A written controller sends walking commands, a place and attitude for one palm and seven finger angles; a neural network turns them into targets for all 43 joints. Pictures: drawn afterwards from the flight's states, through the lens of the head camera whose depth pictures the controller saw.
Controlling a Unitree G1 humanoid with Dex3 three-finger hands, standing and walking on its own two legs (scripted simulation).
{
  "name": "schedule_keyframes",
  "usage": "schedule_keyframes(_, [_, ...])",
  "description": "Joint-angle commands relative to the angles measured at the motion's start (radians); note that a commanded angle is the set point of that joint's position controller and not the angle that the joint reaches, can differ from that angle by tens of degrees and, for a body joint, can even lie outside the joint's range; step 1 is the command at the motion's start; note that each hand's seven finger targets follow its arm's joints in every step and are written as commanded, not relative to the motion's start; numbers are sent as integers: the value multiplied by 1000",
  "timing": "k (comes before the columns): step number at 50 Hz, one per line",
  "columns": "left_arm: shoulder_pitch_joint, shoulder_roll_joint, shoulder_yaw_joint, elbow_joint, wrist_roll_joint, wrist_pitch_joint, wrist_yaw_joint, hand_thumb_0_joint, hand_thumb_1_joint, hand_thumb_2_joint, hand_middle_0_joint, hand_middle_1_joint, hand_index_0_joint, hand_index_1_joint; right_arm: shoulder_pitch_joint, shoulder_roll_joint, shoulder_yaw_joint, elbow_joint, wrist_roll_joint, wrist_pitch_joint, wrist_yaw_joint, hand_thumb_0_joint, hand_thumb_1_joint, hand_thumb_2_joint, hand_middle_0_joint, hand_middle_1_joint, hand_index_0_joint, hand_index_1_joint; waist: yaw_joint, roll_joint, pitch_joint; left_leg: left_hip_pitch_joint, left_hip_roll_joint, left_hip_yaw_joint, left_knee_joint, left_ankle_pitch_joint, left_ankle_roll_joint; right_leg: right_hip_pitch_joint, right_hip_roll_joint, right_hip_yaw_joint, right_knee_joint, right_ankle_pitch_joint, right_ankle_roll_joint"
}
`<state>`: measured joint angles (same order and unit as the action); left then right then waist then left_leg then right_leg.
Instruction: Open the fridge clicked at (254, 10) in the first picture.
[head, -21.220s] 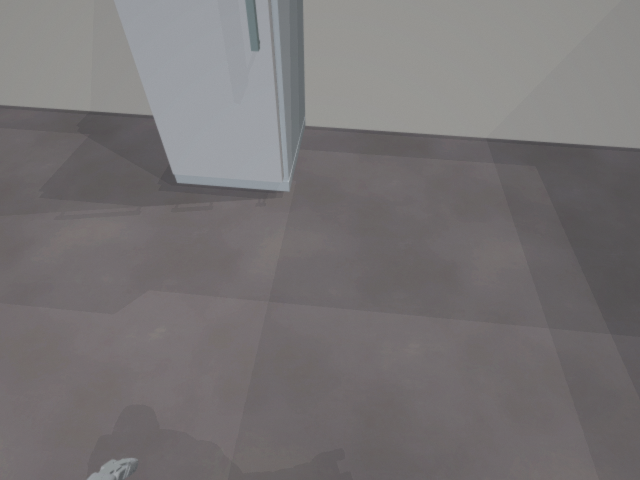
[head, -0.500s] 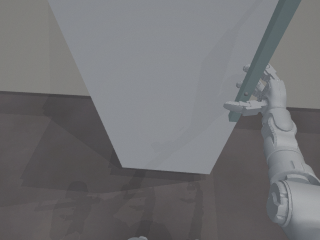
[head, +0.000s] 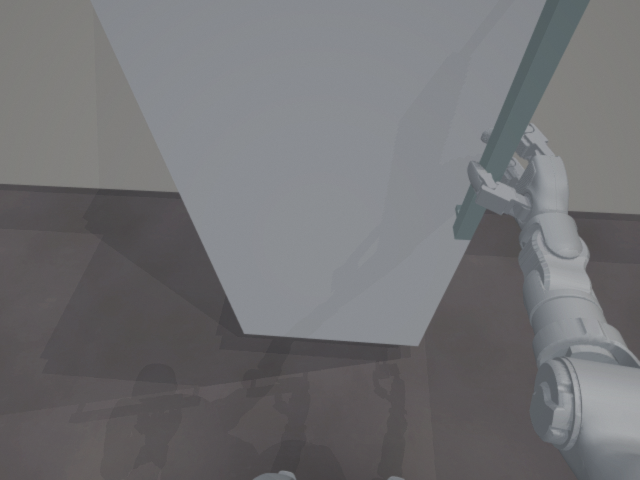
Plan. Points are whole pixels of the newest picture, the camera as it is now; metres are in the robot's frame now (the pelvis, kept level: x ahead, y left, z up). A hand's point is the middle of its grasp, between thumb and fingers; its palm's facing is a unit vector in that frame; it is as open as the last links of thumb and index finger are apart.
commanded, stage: grip the handle and tug to test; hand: right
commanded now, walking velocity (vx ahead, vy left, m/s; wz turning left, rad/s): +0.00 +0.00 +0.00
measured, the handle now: (504, 119) +0.53 -0.14 +0.17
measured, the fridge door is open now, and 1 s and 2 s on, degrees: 0 0 28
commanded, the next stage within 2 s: pull the door a little, standing still in 0.66 s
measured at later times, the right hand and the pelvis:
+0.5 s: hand (479, 184) +0.47 -0.12 +0.12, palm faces -0.04 +1.00 +0.00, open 6.1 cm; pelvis +0.00 +0.01 +0.00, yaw +1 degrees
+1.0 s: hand (478, 185) +0.47 -0.12 +0.12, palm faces -0.04 +1.00 +0.00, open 6.0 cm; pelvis +0.03 +0.01 +0.01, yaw +1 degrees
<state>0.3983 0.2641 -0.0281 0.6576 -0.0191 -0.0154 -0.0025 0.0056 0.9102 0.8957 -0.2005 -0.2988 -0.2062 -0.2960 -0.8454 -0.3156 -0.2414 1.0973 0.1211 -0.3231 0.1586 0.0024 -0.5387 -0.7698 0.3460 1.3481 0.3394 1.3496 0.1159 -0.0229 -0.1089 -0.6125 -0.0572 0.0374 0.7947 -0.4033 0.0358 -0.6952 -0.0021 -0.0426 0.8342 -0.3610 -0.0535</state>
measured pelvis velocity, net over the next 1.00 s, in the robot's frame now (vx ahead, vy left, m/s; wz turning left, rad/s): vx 0.03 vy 0.01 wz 0.02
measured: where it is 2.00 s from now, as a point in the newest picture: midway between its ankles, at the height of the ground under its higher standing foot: outside the picture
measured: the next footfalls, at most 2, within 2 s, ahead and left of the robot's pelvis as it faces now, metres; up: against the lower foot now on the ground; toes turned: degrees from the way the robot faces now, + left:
none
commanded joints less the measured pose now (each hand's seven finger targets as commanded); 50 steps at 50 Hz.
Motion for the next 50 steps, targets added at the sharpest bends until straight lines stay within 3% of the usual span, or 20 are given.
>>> schedule_keyframes(1, [91, 156, 58, -76, -1, -29, 14, 0, 900, 900, -200, -300, -200, -300, -486, -205, -26, -200, 4, -59, -23, 0, -900, -900, 450, 1400, 450, 1400, 11, -27, -337, 17, -1, -33, -101, 284, -4, 312, -7, 92, -81, 233, 19])
schedule_keyframes(3, [91, 154, 60, -72, 0, -32, 12, 0, 900, 900, -200, -300, -200, -300, -496, -175, -7, -194, 4, -58, -24, 0, -900, -900, 450, 1400, 450, 1400, 21, -16, -328, -1, -3, -29, -103, 278, -5, 322, -9, 94, -78, 230, 19])
schedule_keyframes(5, [96, 159, 58, -74, -1, -31, 13, 0, 900, 900, -200, -300, -200, -300, -507, -205, -24, -204, 1, -65, -26, 0, -900, -900, 450, 1400, 450, 1400, 16, -22, -356, 13, 0, -34, -100, 282, -6, 313, -7, 95, -79, 231, 19])
schedule_keyframes(6, [90, 156, 58, -72, -1, -32, 13, 0, 900, 900, -200, -300, -200, -300, -504, -179, 0, -185, -1, -59, -26, 0, -900, -900, 450, 1400, 450, 1400, 26, -21, -321, -8, -2, -29, -104, 267, -5, 313, -9, 95, -80, 217, 19])
schedule_keyframes(8, [89, 157, 59, -68, 0, -34, 14, 0, 900, 900, -200, -300, -200, -300, -533, -177, 5, -190, -2, -60, -29, 0, -900, -900, 450, 1400, 450, 1400, 32, -26, -321, -24, -2, -31, -109, 239, -7, 316, -10, 98, -81, 191, 18])
schedule_keyframes(14, [97, 160, 58, -72, 1, -38, 14, 0, 900, 900, -200, -300, -200, -300, -516, -184, -10, -175, 6, -59, -30, 0, -900, -900, 450, 1400, 450, 1400, 25, -16, -332, -1, -3, -32, -109, 241, -4, 299, -6, 96, -82, 189, 16])
schedule_keyframes(17, [96, 162, 55, -77, 0, -36, 15, 0, 900, 900, -200, -300, -200, -300, -483, -229, -48, -177, 7, -58, -31, 0, -900, -900, 450, 1400, 450, 1400, 8, 1, -353, 40, 1, -41, -110, 259, -7, 272, -4, 87, -85, 185, 14])
schedule_keyframes(21, [85, 150, 56, -96, -2, -35, 13, 0, 900, 900, -200, -300, -200, -300, -414, -204, -35, -216, 3, -67, -26, 0, -900, -900, 450, 1400, 450, 1400, -12, -11, -357, 80, -1, -43, -107, 306, -6, 276, 0, 73, -86, 214, 13])
schedule_keyframes(22, [87, 154, 58, -101, -2, -33, 13, 0, 900, 900, -200, -300, -200, -300, -392, -231, -59, -232, 3, -69, -26, 0, -900, -900, 450, 1400, 450, 1400, -23, -19, -376, 88, 1, -45, -105, 317, -6, 280, -1, 71, -86, 226, 14])
schedule_keyframes(23, [79, 148, 55, -104, -4, -31, 12, 0, 900, 900, -200, -300, -200, -300, -383, -197, -28, -232, 5, -63, -22, 0, -900, -900, 450, 1400, 450, 1400, -13, -22, -349, 84, -1, -44, -110, 311, -7, 278, 0, 66, -87, 214, 13])
schedule_keyframes(24, [87, 152, 58, -104, -3, -29, 12, 0, 900, 900, -200, -300, -200, -300, -360, -214, -50, -221, 10, -62, -22, 0, -900, -900, 450, 1400, 450, 1400, -16, 26, -338, 98, -2, -42, -111, 317, -6, 259, 0, 67, -86, 216, 9])
schedule_keyframes(25, [80, 153, 56, -109, -7, -28, 13, 0, 900, 900, -200, -300, -200, -300, -370, -218, -43, -238, 9, -62, -17, 0, -900, -900, 450, 1400, 450, 1400, -15, 6, -335, 104, 2, -52, -115, 324, -10, 248, 0, 62, -92, 209, 10])
schedule_keyframes(28, [77, 151, 56, -117, -8, -23, 16, 0, 900, 900, -200, -300, -200, -300, -314, -230, -58, -239, 13, -44, -12, 0, -900, -900, 450, 1400, 450, 1400, -26, 36, -316, 142, 3, -59, -122, 355, -13, 225, 3, 51, -95, 207, 6])
schedule_keyframes(32, [64, 146, 61, -142, -12, -20, 14, 0, 900, 900, -200, -300, -200, -300, -214, -233, -78, -345, 26, -39, 0, 0, -900, -900, 450, 1400, 450, 1400, -59, -8, -386, 201, 6, -62, -110, 461, -10, 277, 5, 40, -96, 302, 9])
schedule_keyframes(38, [52, 142, 63, -147, -14, -10, 12, 0, 900, 900, -200, -300, -200, -300, -160, -191, -42, -395, 32, -3, -2, 0, -900, -900, 450, 1400, 450, 1400, -49, 11, -330, 196, 3, -54, -116, 513, -14, 293, 3, 37, -99, 345, 8])
schedule_keyframes(39, [52, 135, 62, -145, -14, -14, 10, 0, 900, 900, -200, -300, -200, -300, -236, -125, 16, -423, 38, -1, -5, 0, -900, -900, 450, 1400, 450, 1400, -17, 0, -323, 174, 3, -52, -119, 526, -17, 316, 1, 38, -93, 365, 5])
schedule_keyframes(40, [62, 139, 65, -125, -15, -16, 12, 0, 900, 900, -200, -300, -200, -300, -296, -137, 5, -399, 35, 0, -11, 0, -900, -900, 450, 1400, 450, 1400, -8, 11, -317, 141, 2, -52, -120, 515, -19, 325, -2, 47, -88, 360, 8])
schedule_keyframes(44, [66, 140, 71, -128, -9, -13, 4, 0, 900, 900, -200, -300, -200, -300, -165, -124, 3, -395, 28, 9, -19, 0, -900, -900, 450, 1400, 450, 1400, -38, 12, -347, 166, 4, -44, -108, 543, -13, 347, -1, 49, -82, 421, 10])
schedule_keyframes(47, [48, 135, 74, -138, -11, -13, -3, 0, 900, 900, -200, -300, -200, -300, -124, -112, 7, -491, 33, 6, -19, 0, -900, -900, 450, 1400, 450, 1400, -57, -38, -419, 183, 7, -44, -95, 605, -13, 407, -4, 51, -78, 508, 16])
schedule_keyframes(50, [36, 132, 74, -156, -12, -16, -10, 0, 900, 900, -200, -300, -200, -300, -10, -98, 5, -548, 45, 14, -13, 0, -900, -900, 450, 1400, 450, 1400, -77, 3, -427, 223, 7, -42, -93, 665, -17, 415, -7, 49, -81, 579, 14])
